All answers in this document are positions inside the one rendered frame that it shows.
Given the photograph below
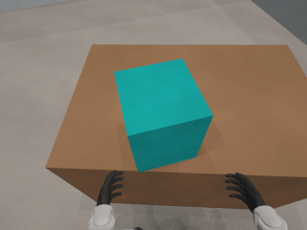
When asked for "carton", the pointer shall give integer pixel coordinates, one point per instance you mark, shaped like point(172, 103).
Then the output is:
point(165, 114)

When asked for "left robot forearm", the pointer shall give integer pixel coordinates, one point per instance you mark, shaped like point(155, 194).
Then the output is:
point(102, 218)

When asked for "robot right hand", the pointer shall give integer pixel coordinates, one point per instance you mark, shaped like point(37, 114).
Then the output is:
point(249, 194)

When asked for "robot left hand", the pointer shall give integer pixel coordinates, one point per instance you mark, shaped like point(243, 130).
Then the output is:
point(105, 194)

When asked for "right robot forearm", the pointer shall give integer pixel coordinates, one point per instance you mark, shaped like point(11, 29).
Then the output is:
point(265, 218)

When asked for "pedestal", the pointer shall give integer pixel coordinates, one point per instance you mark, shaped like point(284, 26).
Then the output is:
point(258, 97)

